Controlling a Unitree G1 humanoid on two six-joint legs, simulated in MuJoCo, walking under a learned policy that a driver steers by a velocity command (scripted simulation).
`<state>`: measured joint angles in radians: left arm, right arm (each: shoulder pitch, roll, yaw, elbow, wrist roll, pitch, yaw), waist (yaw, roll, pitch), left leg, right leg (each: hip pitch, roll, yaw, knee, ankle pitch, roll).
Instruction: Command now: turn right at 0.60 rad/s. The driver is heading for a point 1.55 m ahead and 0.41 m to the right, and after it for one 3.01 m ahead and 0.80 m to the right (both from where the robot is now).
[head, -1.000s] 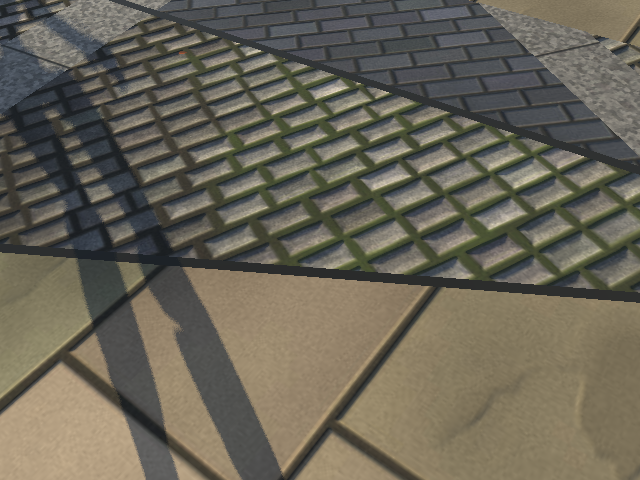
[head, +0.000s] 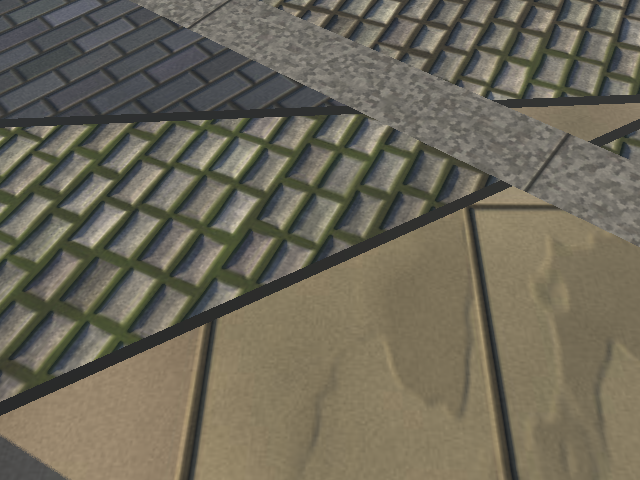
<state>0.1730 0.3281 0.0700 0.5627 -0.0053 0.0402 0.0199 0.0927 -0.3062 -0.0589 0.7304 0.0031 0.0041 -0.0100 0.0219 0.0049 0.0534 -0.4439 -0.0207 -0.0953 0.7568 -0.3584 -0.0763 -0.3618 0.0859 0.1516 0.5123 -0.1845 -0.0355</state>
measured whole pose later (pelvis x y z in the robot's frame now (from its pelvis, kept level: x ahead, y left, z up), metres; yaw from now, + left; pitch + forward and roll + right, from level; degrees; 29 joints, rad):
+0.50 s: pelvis +0.00 -0.01 +0.00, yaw -18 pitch +1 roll +1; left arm 0.16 0.31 0.07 0.56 -0.02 0.07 -0.01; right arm 0.15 -0.32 -0.08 0.72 0.02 0.02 -0.01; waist -0.02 0.01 0.07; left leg -0.24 0.11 0.14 0.53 -0.29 -0.05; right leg -0.30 -0.02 -0.03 0.57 -0.26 0.01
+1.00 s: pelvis +0.05 -0.03 +0.00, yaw -32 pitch +1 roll +0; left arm 0.29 0.30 0.04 0.65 -0.01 0.00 0.00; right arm 0.16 -0.31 -0.07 0.72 0.02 -0.08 0.02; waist 0.03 0.00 -0.02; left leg -0.27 -0.01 -0.02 0.48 -0.25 0.01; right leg -0.21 0.10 0.18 0.50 -0.30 -0.04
